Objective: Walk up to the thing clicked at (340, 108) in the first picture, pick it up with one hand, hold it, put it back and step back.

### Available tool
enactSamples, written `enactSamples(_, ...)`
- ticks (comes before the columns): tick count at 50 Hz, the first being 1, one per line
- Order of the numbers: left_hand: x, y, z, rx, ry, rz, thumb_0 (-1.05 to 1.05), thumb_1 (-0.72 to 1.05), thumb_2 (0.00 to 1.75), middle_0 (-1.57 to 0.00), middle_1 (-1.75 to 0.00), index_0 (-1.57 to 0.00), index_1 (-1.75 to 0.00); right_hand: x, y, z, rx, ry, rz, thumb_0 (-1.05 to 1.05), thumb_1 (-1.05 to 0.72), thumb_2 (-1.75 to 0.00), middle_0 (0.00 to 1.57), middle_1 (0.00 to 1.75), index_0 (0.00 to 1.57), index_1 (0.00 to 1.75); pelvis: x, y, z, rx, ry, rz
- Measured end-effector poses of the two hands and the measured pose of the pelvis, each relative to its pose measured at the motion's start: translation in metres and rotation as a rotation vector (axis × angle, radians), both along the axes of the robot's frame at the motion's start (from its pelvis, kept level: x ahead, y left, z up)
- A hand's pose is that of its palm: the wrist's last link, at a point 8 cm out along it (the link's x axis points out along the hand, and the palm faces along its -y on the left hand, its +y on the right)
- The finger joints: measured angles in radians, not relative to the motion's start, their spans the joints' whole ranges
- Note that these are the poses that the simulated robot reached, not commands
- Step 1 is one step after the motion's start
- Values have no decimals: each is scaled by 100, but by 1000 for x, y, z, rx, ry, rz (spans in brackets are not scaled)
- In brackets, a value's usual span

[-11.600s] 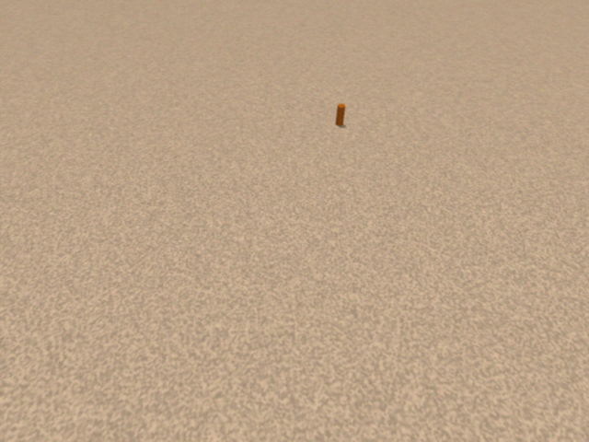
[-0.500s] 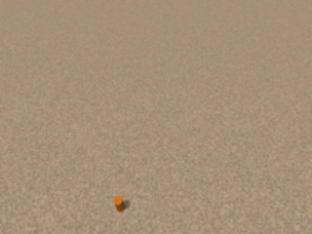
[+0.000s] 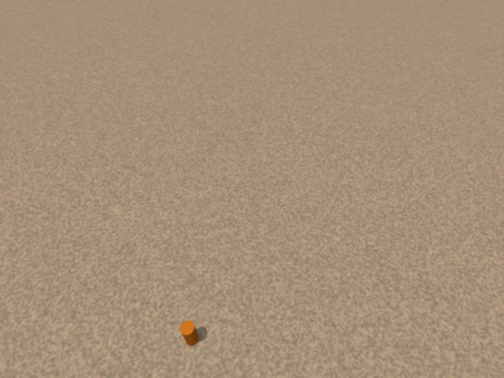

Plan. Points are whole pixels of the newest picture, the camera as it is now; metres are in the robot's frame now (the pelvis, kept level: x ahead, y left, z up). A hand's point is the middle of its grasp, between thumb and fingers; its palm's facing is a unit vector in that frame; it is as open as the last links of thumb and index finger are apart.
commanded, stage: walk up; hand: left
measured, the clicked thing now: (189, 333) +0.41 +0.24 -0.71
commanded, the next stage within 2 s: none
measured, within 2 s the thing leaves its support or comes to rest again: neither
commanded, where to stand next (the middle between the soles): +0.02 +0.01 m, yaw -2 degrees
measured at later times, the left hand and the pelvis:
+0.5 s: hand out of the picture +0.06 +0.33 -0.17, palm faces -0.02 -0.93 -0.36, open 7.4 cm; pelvis -0.02 +0.04 -0.01, yaw +0 degrees
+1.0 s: hand out of the picture +0.12 +0.29 -0.16, palm faces -0.03 -0.89 -0.45, open 7.4 cm; pelvis -0.01 +0.02 -0.03, yaw -1 degrees
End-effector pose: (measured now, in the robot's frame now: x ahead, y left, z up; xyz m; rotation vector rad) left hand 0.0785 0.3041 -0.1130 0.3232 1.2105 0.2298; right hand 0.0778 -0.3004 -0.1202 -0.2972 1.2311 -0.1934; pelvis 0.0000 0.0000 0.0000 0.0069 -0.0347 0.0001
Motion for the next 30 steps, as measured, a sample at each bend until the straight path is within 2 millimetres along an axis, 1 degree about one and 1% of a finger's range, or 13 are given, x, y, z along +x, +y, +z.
enactSamples(4,3,0,0,2,-10,-1,0,90,90,-21,-30,-20,-30,-5,-2,-1,-2,11,-1,1,-90,-90,20,30,20,30,-1,0,-1,-1,2,0)
enactSamples(6,4,3,0,13,-22,5,0,90,90,-21,-30,-21,-30,-6,-4,-3,-7,21,3,1,-90,-90,20,30,20,30,-6,2,-3,-6,1,3)
enactSamples(9,1,14,1,43,-37,-2,0,90,90,-21,-30,-21,-30,-9,-4,-5,-23,31,10,1,-90,-90,20,30,20,30,-18,11,-6,-2,-2,0)
enactSamples(12,-4,32,1,73,-39,-22,0,90,90,-21,-30,-21,-30,-17,2,-4,-35,22,9,1,-90,-90,20,30,20,30,-29,23,-10,-3,5,6)
enactSamples(15,-4,53,-6,78,-49,-42,0,90,90,-21,-30,-21,-30,-34,12,-5,-55,13,11,1,-90,-90,20,30,20,30,-32,36,-18,-14,14,23)
enactSamples(17,-4,63,-13,68,-59,-34,0,90,90,-21,-30,-21,-30,-51,20,-7,-82,23,15,0,-90,-90,20,30,20,30,-33,43,-24,5,1,23)
enactSamples(19,-7,66,-15,51,-50,-22,0,90,90,-21,-30,-20,-30,-70,28,-3,-90,49,1,0,-90,-90,20,30,20,30,-31,45,-21,7,-8,27)
enactSamples(21,-11,68,-16,27,-33,-15,0,90,90,-21,-30,-20,-30,-85,31,4,-104,73,-15,1,-90,-90,20,30,20,30,-28,44,-17,7,-12,24)
enactSamples(23,-16,69,-19,9,-11,-13,0,91,90,-21,-30,-20,-30,-94,28,12,-130,77,-34,1,-90,-90,21,30,21,30,-25,42,-14,3,-16,13)
enactSamples(26,-22,67,-23,-11,31,-18,0,91,90,-21,-30,-20,-30,-101,15,24,-170,63,-60,1,-90,-90,21,30,21,30,-20,37,-13,0,-23,-7)
enactSamples(30,-20,51,-25,-26,72,-45,0,91,90,-20,-30,-20,-30,-100,-10,34,-200,48,-74,1,-90,-90,21,30,21,30,-10,26,-12,-3,-24,-40)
